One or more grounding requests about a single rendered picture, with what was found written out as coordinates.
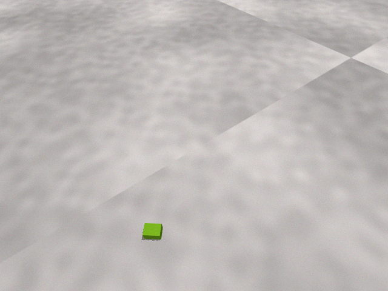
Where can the small box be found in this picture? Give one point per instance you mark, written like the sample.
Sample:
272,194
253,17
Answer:
152,231

